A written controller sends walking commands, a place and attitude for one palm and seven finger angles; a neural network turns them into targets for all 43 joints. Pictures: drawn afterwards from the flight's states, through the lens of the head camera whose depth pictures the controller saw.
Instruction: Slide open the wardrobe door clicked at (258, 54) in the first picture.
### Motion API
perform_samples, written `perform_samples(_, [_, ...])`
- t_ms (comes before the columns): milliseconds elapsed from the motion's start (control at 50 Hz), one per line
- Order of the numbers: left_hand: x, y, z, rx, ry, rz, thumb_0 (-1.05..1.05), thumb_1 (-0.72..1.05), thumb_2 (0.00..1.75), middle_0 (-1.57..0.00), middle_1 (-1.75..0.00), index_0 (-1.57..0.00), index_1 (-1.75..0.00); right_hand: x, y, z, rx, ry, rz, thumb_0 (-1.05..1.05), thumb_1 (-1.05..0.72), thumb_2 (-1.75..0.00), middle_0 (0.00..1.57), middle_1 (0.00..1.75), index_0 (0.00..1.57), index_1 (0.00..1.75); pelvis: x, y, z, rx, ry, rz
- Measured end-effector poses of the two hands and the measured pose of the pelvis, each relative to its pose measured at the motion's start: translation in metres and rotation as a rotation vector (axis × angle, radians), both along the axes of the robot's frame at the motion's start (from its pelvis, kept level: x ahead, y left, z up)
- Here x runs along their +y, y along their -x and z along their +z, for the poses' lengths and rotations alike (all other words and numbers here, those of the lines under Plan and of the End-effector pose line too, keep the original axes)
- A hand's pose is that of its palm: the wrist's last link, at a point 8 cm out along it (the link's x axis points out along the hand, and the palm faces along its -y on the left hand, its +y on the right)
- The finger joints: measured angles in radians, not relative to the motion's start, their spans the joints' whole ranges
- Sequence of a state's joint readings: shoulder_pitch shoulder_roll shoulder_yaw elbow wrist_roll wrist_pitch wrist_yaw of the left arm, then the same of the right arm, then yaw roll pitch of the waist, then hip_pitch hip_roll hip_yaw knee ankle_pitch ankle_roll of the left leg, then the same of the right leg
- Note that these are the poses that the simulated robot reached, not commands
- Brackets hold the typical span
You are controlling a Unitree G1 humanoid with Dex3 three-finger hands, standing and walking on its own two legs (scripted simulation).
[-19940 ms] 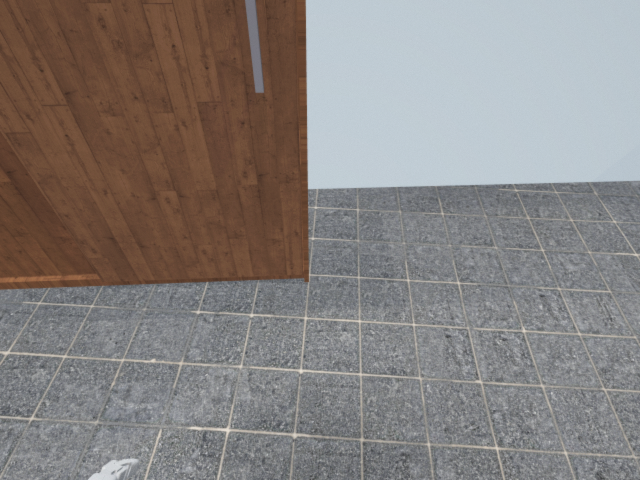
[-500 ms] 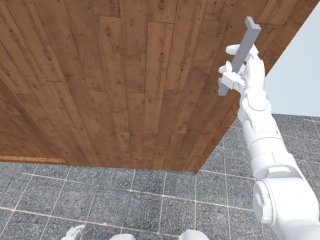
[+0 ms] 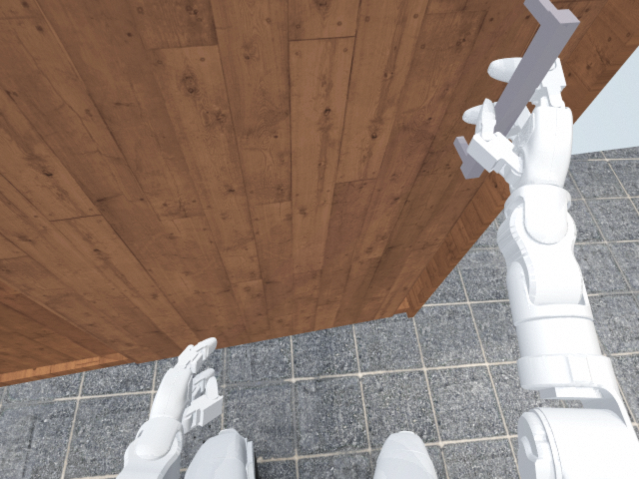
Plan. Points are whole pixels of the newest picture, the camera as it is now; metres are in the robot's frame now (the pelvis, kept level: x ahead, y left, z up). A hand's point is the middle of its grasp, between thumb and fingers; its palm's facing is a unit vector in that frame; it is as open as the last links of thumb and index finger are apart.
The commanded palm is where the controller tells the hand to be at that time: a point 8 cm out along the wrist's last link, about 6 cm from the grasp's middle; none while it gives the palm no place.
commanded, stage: step sideways, sliding the door along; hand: right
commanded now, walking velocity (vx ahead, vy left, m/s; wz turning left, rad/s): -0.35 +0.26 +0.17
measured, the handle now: (499, 98) +0.47 -0.21 +0.18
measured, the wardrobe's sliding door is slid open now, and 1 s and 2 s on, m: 0.06 0.47 0.66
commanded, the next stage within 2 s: stop walking and hold the door there in 1.90 s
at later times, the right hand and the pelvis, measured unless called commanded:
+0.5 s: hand (329, 151) +0.41 -0.02 +0.16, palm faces +0.38 +0.92 -0.13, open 6.6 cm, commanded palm +0.36 +0.00 +0.17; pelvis +0.06 +0.18 +0.00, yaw +0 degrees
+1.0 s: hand (59, 193) +0.36 +0.22 +0.17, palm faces -0.04 +1.00 -0.05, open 6.2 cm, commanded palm +0.33 +0.21 +0.17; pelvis +0.01 +0.28 +0.03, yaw +7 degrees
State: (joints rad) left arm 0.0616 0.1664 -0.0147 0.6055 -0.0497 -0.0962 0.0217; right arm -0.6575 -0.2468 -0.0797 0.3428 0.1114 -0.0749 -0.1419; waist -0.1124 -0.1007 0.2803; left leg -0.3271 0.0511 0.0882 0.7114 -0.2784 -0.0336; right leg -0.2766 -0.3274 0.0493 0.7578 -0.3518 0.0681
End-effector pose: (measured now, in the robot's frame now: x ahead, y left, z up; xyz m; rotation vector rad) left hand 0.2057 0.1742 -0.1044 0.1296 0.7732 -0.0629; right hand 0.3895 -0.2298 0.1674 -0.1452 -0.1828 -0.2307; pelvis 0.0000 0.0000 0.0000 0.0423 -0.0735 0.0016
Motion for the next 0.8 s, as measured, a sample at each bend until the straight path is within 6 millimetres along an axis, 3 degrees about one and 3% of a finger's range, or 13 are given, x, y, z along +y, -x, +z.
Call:
perform_samples(140, [0.069,-0.011,0.008,0.02,-0.116,0.056,0.01,0.91,0.89,-0.2,-0.3,-0.2,-0.3,0.036,0.006,0.001,0.008,-0.025,-0.032,-0.02,-0.77,-0.86,0.44,1.4,0.14,1.39,0.022,-0.011,0.019,0.072,0.016,-0.043])
perform_samples(300, [0.109,-0.01,0.026,0.071,-0.104,-0.041,0.01,0.91,0.89,-0.2,-0.3,-0.19,-0.3,0.087,0.012,-0.002,-0.039,-0.065,-0.011,0.0,-0.79,-0.87,0.42,1.4,0.14,1.36,0.08,-0.026,0.028,0.03,0.003,-0.008])
perform_samples(380, [0.126,-0.028,0.019,0.012,-0.043,-0.057,0.01,0.9,0.89,-0.2,-0.3,-0.2,-0.3,0.115,0.015,-0.002,-0.05,-0.043,-0.039,-0.01,-0.77,-0.88,0.43,1.4,0.15,1.35,0.117,-0.042,0.018,0.01,0.017,0.005])
perform_samples(460, [0.15,-0.057,0.003,-0.061,0.051,-0.07,0.01,0.9,0.89,-0.2,-0.3,-0.2,-0.3,0.147,0.019,-0.003,-0.067,0.006,-0.11,-0.03,-0.74,-0.88,0.44,1.4,0.14,1.34,0.163,-0.056,0.0,-0.013,0.036,0.001])
perform_samples(520, [0.175,-0.075,-0.001,-0.076,0.07,-0.054,0.01,0.9,0.89,-0.2,-0.3,-0.2,-0.3,0.173,0.024,-0.001,-0.033,0.034,-0.149,-0.04,-0.73,-0.87,0.44,1.4,0.13,1.35,0.185,-0.055,0.004,0.01,0.059,-0.008])
perform_samples(580, [0.204,-0.082,0.008,-0.094,0.05,-0.024,0.01,0.9,0.89,-0.2,-0.3,-0.2,-0.3,0.199,0.03,0.001,0.006,0.036,-0.137,-0.04,-0.74,-0.85,0.44,1.4,0.12,1.36,0.199,-0.051,0.018,0.051,0.096,0.001])
perform_samples(700, [0.254,-0.065,0.03,-0.057,-0.03,0.002,0.01,0.91,0.89,-0.2,-0.3,-0.19,-0.3,0.257,0.037,-0.002,-0.037,-0.053,-0.042,-0.01,-0.8,-0.85,0.44,1.4,0.09,1.35,0.224,-0.039,0.031,0.085,0.119,0.007])
perform_samples(800, [0.287,-0.035,0.038,-0.06,-0.108,0.046,0.01,0.91,0.9,-0.2,-0.3,-0.19,-0.3,0.301,0.041,-0.008,-0.116,-0.116,0.11,-0.01,-0.8,-0.84,0.39,1.4,0.11,1.29,0.235,-0.028,0.017,0.072,0.072,0.018])
